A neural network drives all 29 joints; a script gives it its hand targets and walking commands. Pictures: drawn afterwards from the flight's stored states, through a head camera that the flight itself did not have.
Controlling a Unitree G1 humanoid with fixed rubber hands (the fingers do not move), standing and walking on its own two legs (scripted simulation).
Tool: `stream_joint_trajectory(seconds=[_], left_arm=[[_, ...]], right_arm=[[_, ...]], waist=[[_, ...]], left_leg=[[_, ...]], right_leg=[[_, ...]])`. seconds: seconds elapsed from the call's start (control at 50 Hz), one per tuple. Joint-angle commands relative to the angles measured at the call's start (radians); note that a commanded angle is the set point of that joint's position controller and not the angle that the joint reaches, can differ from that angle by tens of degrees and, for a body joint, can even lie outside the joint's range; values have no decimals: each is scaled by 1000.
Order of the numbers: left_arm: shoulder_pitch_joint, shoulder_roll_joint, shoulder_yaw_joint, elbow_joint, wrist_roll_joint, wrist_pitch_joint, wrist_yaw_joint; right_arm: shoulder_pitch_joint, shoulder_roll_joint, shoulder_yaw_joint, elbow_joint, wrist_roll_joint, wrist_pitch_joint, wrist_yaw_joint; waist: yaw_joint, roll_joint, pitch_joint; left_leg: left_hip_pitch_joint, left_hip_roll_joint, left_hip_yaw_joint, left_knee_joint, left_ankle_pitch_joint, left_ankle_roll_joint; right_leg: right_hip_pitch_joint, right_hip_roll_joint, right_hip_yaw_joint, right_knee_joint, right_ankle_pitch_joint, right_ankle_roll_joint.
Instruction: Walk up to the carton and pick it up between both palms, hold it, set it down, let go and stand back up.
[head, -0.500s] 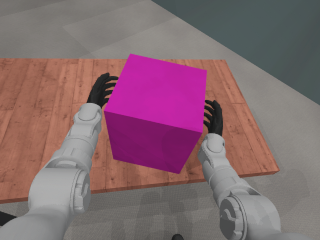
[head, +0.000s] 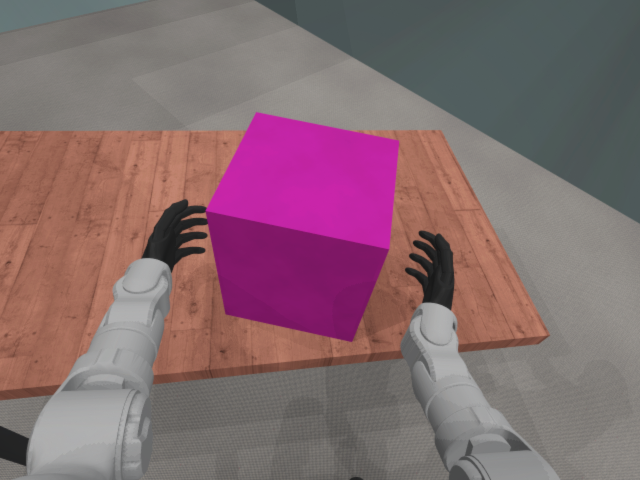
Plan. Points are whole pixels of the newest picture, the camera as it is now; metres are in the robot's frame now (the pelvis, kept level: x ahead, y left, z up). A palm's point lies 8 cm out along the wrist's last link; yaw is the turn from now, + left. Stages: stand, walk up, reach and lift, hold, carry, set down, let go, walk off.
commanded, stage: set down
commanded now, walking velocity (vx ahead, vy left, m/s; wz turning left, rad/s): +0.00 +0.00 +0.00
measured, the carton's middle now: (306, 233) +0.45 +0.00 +0.01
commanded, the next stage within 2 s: none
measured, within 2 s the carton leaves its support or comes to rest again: neither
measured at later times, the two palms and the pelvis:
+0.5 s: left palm (133, 280) +0.35 +0.22 +0.05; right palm (465, 329) +0.26 -0.18 +0.05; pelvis +0.01 -0.01 +0.00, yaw +0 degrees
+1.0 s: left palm (103, 338) +0.29 +0.25 +0.01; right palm (469, 388) +0.20 -0.17 +0.03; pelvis +0.05 -0.01 +0.00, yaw +0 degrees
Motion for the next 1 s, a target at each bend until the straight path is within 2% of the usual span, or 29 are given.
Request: stream_joint_trajectory(seconds=[0.0, 0.06, 0.08, 0.1, 0.16, 0.18, 0.2, 0.24, 0.26, 0.28, 0.3, 0.34, 0.42, 0.46, 0.52, 0.56, 0.6, 0.62, 0.68, 0.7, 0.72, 0.74, 0.76, 0.8, 0.82, 0.88, 0.9, 0.92, 0.98], left_arm=[[-429, 226, -151, -236, -165, -47, -10], [-380, 231, -147, -278, -180, -32, -24], [-264, 218, -141, -334, -177, -21, -30], [-245, 231, -138, -296, -180, -26, -46], [-134, 235, -60, -423, -112, 28, -65], [-39, 235, -26, -437, -82, 63, -77], [-74, 248, -11, -437, -70, 78, -81], [-129, 275, -17, -441, -69, 112, -78], [-56, 271, -35, -591, -91, 101, -70], [53, 233, -47, -683, -90, 111, -77], [-128, 282, -39, -589, -128, 107, -70], [-93, 294, -60, -555, -146, 113, -73], [135, 308, -6, -689, -135, 129, -87], [197, 339, 18, -634, -116, 148, -109], [173, 306, -25, -681, -144, 160, -108], [191, 349, -24, -714, -164, 140, -108], [80, 349, -66, -696, -217, 123, -98], [194, 351, -44, -747, -216, 100, -92], [306, 333, -39, -802, -187, 109, -103], [377, 345, 0, -805, -160, 111, -102], [461, 355, 11, -821, -163, 126, -116], [293, 373, -37, -817, -216, 121, -111], [477, 348, 14, -818, -166, 115, -118], [569, 362, 19, -882, -161, 125, -129], [458, 366, -4, -832, -193, 127, -136], [715, 315, 27, -1057, -166, 98, -130], [559, 342, 6, -1027, -189, 86, -128], [623, 338, 8, -1010, -195, 84, -138], [806, 307, -5, -1106, -159, 91, -112]], right_arm=[[-336, -103, 47, -243, 36, 32, 7], [-267, -79, 56, -283, 35, 51, -7], [-207, -61, 103, -359, 49, 44, -6], [-154, -43, 121, -350, 50, 47, -20], [-8, -25, 189, -395, 84, 35, -34], [66, -36, 206, -392, 77, 37, -40], [59, -57, 196, -389, 65, 46, -44], [-3, -88, 163, -419, 77, 74, -53], [91, -84, 122, -478, 58, 62, -46], [177, -42, 146, -540, 80, 47, -57], [-16, -78, 124, -539, 64, 76, -58], [-5, -65, 156, -609, 73, 95, -44], [282, -34, 220, -713, 84, 111, -37], [346, -38, 240, -707, 78, 142, -49], [336, -49, 215, -738, 52, 186, -50], [374, -26, 197, -779, 38, 193, -51], [230, -84, 152, -842, 23, 211, -31], [328, -16, 238, -893, 55, 206, -17], [492, -49, 212, -864, 45, 193, -18], [568, -61, 256, -874, 48, 202, -12], [677, -48, 255, -886, 47, 187, -23], [470, -84, 226, -916, 53, 198, -16], [692, -35, 305, -947, 63, 183, -18], [776, -49, 279, -937, 42, 182, -31], [656, -71, 263, -938, 41, 188, -29], [888, -54, 314, -1042, 52, 113, -4], [754, -87, 275, -1015, 35, 108, -1], [835, -76, 285, -1032, 39, 112, 1], [934, -126, 272, -1037, 46, 76, 35]], waist=[[-20, 215, -450], [-23, 189, -407], [30, 163, -410], [6, 143, -424], [55, 180, -373], [82, 137, -318], [71, 154, -270], [68, 193, -197], [34, 182, -216], [47, 181, -226], [65, 178, -195], [74, 128, -161], [116, 126, -88], [142, 87, -47], [116, 134, 14], [117, 103, 27], [108, 126, 29], [152, 145, 37], [140, 157, 9], [169, 169, 20], [155, 156, 56], [144, 161, 5], [162, 131, 53], [160, 158, 80], [143, 163, 102], [173, 188, 49], [142, 215, 43], [137, 169, 90], [171, 235, 88]], left_leg=[[155, 100, -107, -192, -95, -85], [167, 107, -107, -231, -103, -80], [212, 110, -98, -216, -1, -84], [185, 82, -77, -193, -22, -69], [281, 71, -74, -183, 127, -88], [335, 69, -68, -175, 158, -92], [310, 69, -67, -174, 155, -87], [285, 82, -62, -198, 94, -98], [291, 94, -73, -215, 37, -89], [314, 100, -73, -231, 121, -95], [275, 94, -60, -220, 48, -95], [221, 88, -50, -217, -17, -77], [319, 73, -39, -214, 40, -80], [313, 73, -38, -222, -28, -63], [273, 89, -30, -265, -112, -59], [270, 78, -22, -243, -111, -58], [179, 99, -56, -244, -194, -62], [188, 84, -31, -256, -135, -56], [280, 90, -56, -236, -34, -81], [320, 85, -41, -231, -10, -82], [354, 73, -34, -220, 49, -95], [285, 82, -45, -206, 1, -86], [344, 77, -35, -209, 44, -81], [384, 91, -44, -239, 67, -91], [339, 94, -48, -230, 30, -87], [473, 92, -49, -181, 388, -137], [442, 94, -61, -168, 364, -151], [455, 88, -61, -162, 318, -140], [515, 105, -84, -165, 466, -181]], right_leg=[[208, 62, -119, 89, -3, -90], [281, 66, -114, 82, 20, -84], [283, 63, -101, 82, 39, -78], [292, 54, -88, 62, 23, -89], [346, 45, -74, 38, 114, -87], [343, 49, -74, 19, 127, -90], [319, 49, -77, 22, 106, -93], [307, 50, -88, 15, 34, -96], [346, 62, -105, 34, 45, -106], [403, 61, -93, 32, 121, -97], [319, 56, -101, 28, 9, -94], [315, 51, -94, 36, -40, -105], [352, 28, -69, 1, -6, -109], [374, 28, -66, -12, -59, -106], [385, 30, -79, -10, -106, -117], [337, 21, -73, -2, -147, -115], [304, 31, -95, 52, -201, -132], [326, 14, -67, 39, -161, -133], [354, 30, -66, 28, -80, -130], [355, 17, -67, 11, -72, -133], [356, 15, -53, -10, -58, -124], [308, 20, -60, 12, -118, -129], [341, 9, -41, -13, -68, -130], [364, 15, -44, -25, -39, -120], [298, 13, -47, -23, -94, -122], [297, 28, -41, -18, 67, -129], [241, 27, -52, -17, 14, -137], [242, 22, -44, -30, -4, -136], [248, 44, -66, -40, 26, -153]])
